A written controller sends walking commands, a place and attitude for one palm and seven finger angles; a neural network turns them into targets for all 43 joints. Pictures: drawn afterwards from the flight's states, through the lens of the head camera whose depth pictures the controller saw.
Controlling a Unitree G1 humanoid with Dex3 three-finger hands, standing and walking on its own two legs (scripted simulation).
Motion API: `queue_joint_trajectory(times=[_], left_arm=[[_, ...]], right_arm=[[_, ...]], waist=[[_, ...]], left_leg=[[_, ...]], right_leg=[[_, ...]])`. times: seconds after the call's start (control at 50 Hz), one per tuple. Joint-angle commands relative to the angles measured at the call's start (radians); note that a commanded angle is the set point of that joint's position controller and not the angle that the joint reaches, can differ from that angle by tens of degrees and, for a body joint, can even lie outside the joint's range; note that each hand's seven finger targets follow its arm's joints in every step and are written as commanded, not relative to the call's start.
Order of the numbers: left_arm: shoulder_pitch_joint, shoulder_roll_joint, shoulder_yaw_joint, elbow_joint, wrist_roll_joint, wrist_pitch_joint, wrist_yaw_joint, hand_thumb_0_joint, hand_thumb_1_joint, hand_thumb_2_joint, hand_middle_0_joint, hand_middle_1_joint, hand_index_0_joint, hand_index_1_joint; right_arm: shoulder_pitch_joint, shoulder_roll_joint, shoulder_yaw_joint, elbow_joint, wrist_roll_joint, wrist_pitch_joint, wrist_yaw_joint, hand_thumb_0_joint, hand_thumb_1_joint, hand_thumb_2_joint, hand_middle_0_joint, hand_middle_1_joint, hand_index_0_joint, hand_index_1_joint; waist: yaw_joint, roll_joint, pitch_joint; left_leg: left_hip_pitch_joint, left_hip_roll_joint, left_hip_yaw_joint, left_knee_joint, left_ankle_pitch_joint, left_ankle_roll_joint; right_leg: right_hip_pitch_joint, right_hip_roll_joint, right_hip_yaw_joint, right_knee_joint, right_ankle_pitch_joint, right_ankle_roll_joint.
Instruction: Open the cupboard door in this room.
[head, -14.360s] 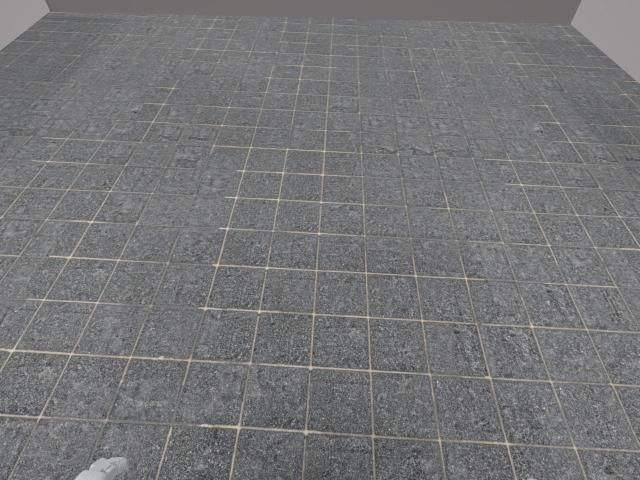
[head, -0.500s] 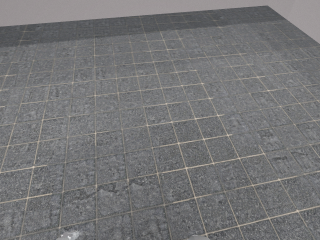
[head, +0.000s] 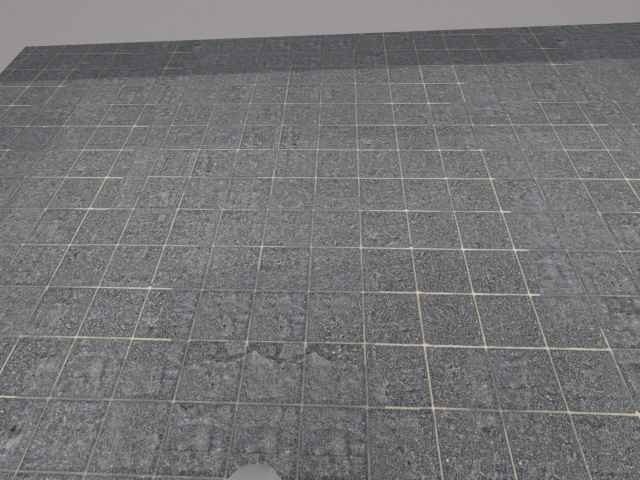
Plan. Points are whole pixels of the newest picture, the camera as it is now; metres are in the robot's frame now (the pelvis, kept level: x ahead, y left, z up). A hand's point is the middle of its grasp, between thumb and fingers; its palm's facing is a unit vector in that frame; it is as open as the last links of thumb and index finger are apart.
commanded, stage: turn or walk to find it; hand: left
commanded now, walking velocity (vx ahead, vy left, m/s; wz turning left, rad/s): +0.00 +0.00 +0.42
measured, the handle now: out of the picture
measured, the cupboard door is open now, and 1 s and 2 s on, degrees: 0 0 0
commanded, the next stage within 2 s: none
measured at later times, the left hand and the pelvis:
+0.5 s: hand out of the picture +0.00 +0.26 -0.17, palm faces +0.23 -0.94 -0.25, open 7.4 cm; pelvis -0.03 +0.04 +0.00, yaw +11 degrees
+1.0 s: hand out of the picture -0.07 +0.17 -0.15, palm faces +0.44 -0.86 -0.28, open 7.3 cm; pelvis -0.05 -0.03 +0.00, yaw +26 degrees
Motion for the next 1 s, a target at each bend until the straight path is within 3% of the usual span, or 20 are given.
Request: queue_joint_trajectory(times=[0.0, 0.06, 0.08, 0.1, 0.12, 0.16, 0.2, 0.24, 0.48, 0.56, 0.6, 0.62, 0.64, 0.66, 0.68, 0.72, 0.74, 0.78, 0.86, 0.98], left_arm=[[0.07, 0.248, 0.07, -0.032, 0.002, -0.011, 0.01, 0.0, 0.9, 0.9, -0.2, -0.3, -0.2, -0.3], [0.048, 0.246, 0.072, -0.021, -0.006, -0.003, 0.008, 0.0, 0.9, 0.9, -0.2, -0.3, -0.2, -0.3], [0.044, 0.229, 0.068, -0.025, -0.015, 0.004, 0.006, 0.0, 0.9, 0.9, -0.2, -0.3, -0.2, -0.3], [0.064, 0.17, 0.061, -0.052, -0.022, 0.013, 0.001, 0.0, 0.9, 0.9, -0.2, -0.3, -0.2, -0.3], [0.002, 0.139, 0.039, -0.084, -0.012, 0.019, 0.0, 0.0, 0.9, 0.9, -0.2, -0.3, -0.2, -0.3], [-0.05, 0.153, 0.048, -0.066, -0.013, 0.038, 0.007, 0.0, 0.9, 0.9, -0.2, -0.3, -0.2, -0.3], [-0.017, 0.161, 0.053, -0.033, -0.013, 0.033, -0.006, 0.0, 0.9, 0.9, -0.2, -0.3, -0.2, -0.3], [0.012, 0.163, 0.051, -0.016, -0.012, 0.029, -0.011, 0.0, 0.9, 0.9, -0.2, -0.3, -0.2, -0.3], [-0.092, 0.13, 0.044, -0.086, -0.019, 0.025, -0.002, 0.0, 0.9, 0.9, -0.2, -0.3, -0.2, -0.3], [-0.032, 0.122, 0.041, -0.08, -0.026, 0.015, 0.002, 0.0, 0.9, 0.9, -0.2, -0.3, -0.2, -0.3], [0.042, 0.135, 0.046, -0.061, -0.027, 0.004, 0.005, 0.0, 0.9, 0.9, -0.2, -0.3, -0.2, -0.3], [0.071, 0.185, 0.055, -0.058, -0.018, -0.007, 0.011, 0.0, 0.9, 0.9, -0.2, -0.3, -0.2, -0.3], [0.073, 0.268, 0.071, -0.064, -0.003, -0.015, 0.017, 0.0, 0.9, 0.9, -0.2, -0.3, -0.2, -0.3], [0.051, 0.272, 0.073, -0.086, -0.015, -0.014, 0.015, 0.0, 0.9, 0.9, -0.2, -0.3, -0.2, -0.3], [-0.006, 0.247, 0.075, -0.099, -0.016, -0.012, 0.017, 0.0, 0.9, 0.9, -0.2, -0.3, -0.2, -0.3], [-0.097, 0.18, 0.055, -0.118, -0.017, -0.009, 0.015, 0.0, 0.9, 0.9, -0.2, -0.3, -0.2, -0.3], [-0.103, 0.161, 0.047, -0.121, -0.017, -0.016, 0.013, 0.0, 0.9, 0.9, -0.2, -0.3, -0.2, -0.3], [-0.06, 0.149, 0.046, -0.108, -0.018, -0.025, 0.013, 0.0, 0.9, 0.9, -0.2, -0.3, -0.2, -0.3], [0.015, 0.167, 0.054, -0.076, -0.013, -0.026, 0.016, 0.0, 0.9, 0.9, -0.2, -0.3, -0.2, -0.3], [0.088, 0.209, 0.062, -0.033, -0.003, -0.02, 0.014, 0.0, 0.9, 0.9, -0.2, -0.3, -0.2, -0.3]], right_arm=[[-0.067, -0.039, 0.005, -0.096, 0.006, -0.046, 0.001, 0.0, -0.9, -0.9, 0.2, 0.3, 0.2, 0.3], [-0.012, -0.053, 0.005, -0.087, 0.004, -0.06, -0.001, 0.0, -0.9, -0.9, 0.2, 0.3, 0.2, 0.3], [0.025, -0.091, -0.002, -0.08, 0.002, -0.069, 0.002, 0.0, -0.9, -0.9, 0.2, 0.3, 0.2, 0.3], [0.045, -0.192, -0.024, -0.086, -0.007, -0.078, -0.001, 0.0, -0.9, -0.9, 0.2, 0.3, 0.2, 0.3], [0.088, -0.247, -0.032, -0.083, -0.004, -0.068, -0.004, 0.0, -0.9, -0.9, 0.2, 0.3, 0.2, 0.3], [0.047, -0.209, -0.026, -0.075, -0.008, -0.069, -0.029, 0.0, -0.9, -0.9, 0.2, 0.3, 0.2, 0.3], [-0.043, -0.164, -0.009, -0.101, -0.006, -0.074, -0.03, 0.0, -0.9, -0.9, 0.2, 0.3, 0.2, 0.3], [-0.046, -0.156, -0.006, -0.108, -0.002, -0.081, -0.028, 0.0, -0.9, -0.9, 0.2, 0.3, 0.2, 0.3], [0.045, -0.156, -0.028, -0.104, -0.012, -0.072, -0.024, 0.0, -0.9, -0.9, 0.2, 0.3, 0.2, 0.3], [0.014, -0.156, -0.035, -0.115, -0.015, -0.065, -0.021, 0.0, -0.9, -0.9, 0.2, 0.3, 0.2, 0.3], [0.004, -0.141, -0.035, -0.12, -0.007, -0.062, -0.018, 0.0, -0.9, -0.9, 0.2, 0.3, 0.2, 0.3], [0.01, -0.1, -0.032, -0.123, 0.002, -0.063, -0.012, 0.0, -0.9, -0.9, 0.2, 0.3, 0.2, 0.3], [0.031, -0.034, -0.02, -0.144, 0.006, -0.065, -0.008, 0.0, -0.9, -0.9, 0.2, 0.3, 0.2, 0.3], [0.017, -0.08, -0.034, -0.141, -0.011, -0.05, -0.013, 0.0, -0.9, -0.9, 0.2, 0.3, 0.2, 0.3], [0.008, -0.091, -0.041, -0.127, -0.013, -0.036, -0.009, 0.0, -0.9, -0.9, 0.2, 0.3, 0.2, 0.3], [0.06, -0.071, -0.043, -0.084, -0.014, -0.025, 0.004, 0.0, -0.9, -0.9, 0.2, 0.3, 0.2, 0.3], [0.087, -0.057, -0.037, -0.069, -0.015, -0.023, 0.007, 0.0, -0.9, -0.9, 0.2, 0.3, 0.2, 0.3], [0.1, -0.06, -0.035, -0.059, -0.013, -0.023, 0.006, 0.0, -0.9, -0.9, 0.2, 0.3, 0.2, 0.3], [0.044, -0.055, -0.027, -0.063, -0.013, -0.022, 0.004, 0.0, -0.9, -0.9, 0.2, 0.3, 0.2, 0.3], [-0.045, -0.04, -0.006, -0.074, -0.004, -0.032, 0.001, 0.0, -0.9, -0.9, 0.2, 0.3, 0.2, 0.3]], waist=[[0.05, -0.211, -0.122], [0.008, -0.194, -0.146], [-0.02, -0.087, -0.169], [-0.029, 0.196, -0.176], [-0.055, 0.269, -0.143], [-0.049, 0.245, -0.105], [-0.002, 0.153, -0.07], [0.005, 0.128, -0.098], [-0.038, 0.136, -0.115], [-0.009, 0.152, -0.146], [0.031, 0.102, -0.159], [0.042, -0.009, -0.161], [0.041, -0.283, -0.142], [0.051, -0.295, -0.12], [0.027, -0.245, -0.068], [-0.035, -0.111, -0.026], [-0.041, -0.135, -0.023], [-0.026, -0.177, -0.05], [0.007, -0.149, -0.062], [0.05, -0.186, -0.095]], left_leg=[[-0.007, -0.01, 0.068, -0.173, -0.029, 0.02], [0.158, -0.015, 0.095, -0.437, 0.144, 0.037], [0.291, 0.023, 0.053, -0.562, 0.281, 0.054], [0.413, 0.248, -0.245, -0.613, 0.505, 0.139], [0.36, 0.371, -0.33, -0.633, 0.705, 0.222], [0.29, 0.31, -0.299, -0.635, 0.666, 0.221], [0.264, 0.226, -0.197, -0.629, 0.643, 0.217], [0.282, 0.196, -0.16, -0.633, 0.643, 0.21], [0.277, 0.194, -0.328, -0.621, 0.565, 0.257], [0.203, 0.162, -0.357, -0.574, 0.59, 0.241], [0.072, 0.107, -0.333, -0.515, 0.466, 0.188], [-0.051, 0.042, -0.282, -0.425, 0.312, 0.135], [-0.22, -0.105, -0.094, -0.208, -0.003, 0.056], [-0.194, -0.09, -0.101, -0.007, -0.122, 0.05], [-0.172, -0.069, -0.122, 0.134, -0.081, 0.055], [-0.166, -0.042, -0.098, 0.253, 0.038, 0.044], [-0.168, -0.039, -0.077, 0.277, 0.093, 0.031], [-0.176, -0.027, -0.061, 0.292, 0.126, 0.011], [-0.179, -0.001, -0.044, 0.229, 0.095, -0.007], [-0.102, 0.0, 0.014, -0.01, -0.013, -0.001]], right_leg=[[0.153, -0.262, 0.174, -0.106, 0.491, -0.124], [0.083, -0.241, 0.123, -0.012, 0.425, -0.058], [-0.012, -0.209, 0.074, 0.09, 0.317, -0.006], [-0.246, -0.078, 0.017, 0.28, -0.059, 0.071], [-0.311, -0.023, 0.066, 0.439, -0.355, 0.089], [-0.342, -0.018, 0.189, 0.582, -0.281, 0.092], [-0.334, -0.012, 0.19, 0.63, -0.154, 0.099], [-0.32, -0.008, 0.187, 0.629, -0.108, 0.109], [-0.261, 0.038, 0.2, 0.394, -0.173, 0.109], [-0.101, 0.076, 0.181, 0.159, -0.131, 0.09], [0.092, 0.071, 0.168, -0.068, 0.05, 0.083], [0.217, -0.026, 0.258, -0.185, 0.065, 0.061], [0.267, -0.289, 0.522, -0.249, 0.06, -0.042], [0.096, -0.378, 0.568, -0.281, 0.051, -0.114], [-0.014, -0.34, 0.542, -0.301, -0.029, -0.13], [-0.061, -0.227, 0.36, -0.265, 0.017, -0.081], [-0.039, -0.185, 0.283, -0.249, 0.097, -0.061], [0.02, -0.18, 0.234, -0.233, 0.191, -0.063], [0.088, -0.219, 0.231, -0.212, 0.259, -0.093], [0.165, -0.25, 0.206, -0.165, 0.431, -0.123]])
